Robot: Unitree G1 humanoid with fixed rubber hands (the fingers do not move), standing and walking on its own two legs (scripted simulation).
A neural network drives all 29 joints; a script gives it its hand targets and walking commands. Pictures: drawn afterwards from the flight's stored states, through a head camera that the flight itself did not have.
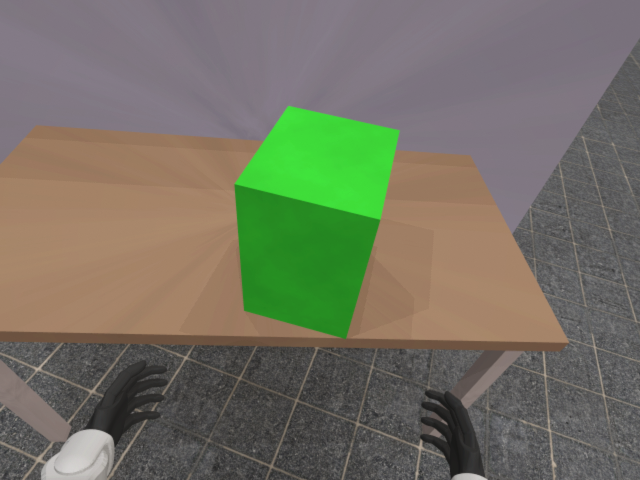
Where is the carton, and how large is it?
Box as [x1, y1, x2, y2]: [234, 106, 399, 338]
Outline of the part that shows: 288,106 234,184 244,310 345,338 379,222 399,130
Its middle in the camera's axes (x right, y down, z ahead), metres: -0.01 -0.03 +0.65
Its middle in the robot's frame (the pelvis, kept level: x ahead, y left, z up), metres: +0.52 +0.03 +0.02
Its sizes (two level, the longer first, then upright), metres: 0.222 0.186 0.282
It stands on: a table, 0.65 m high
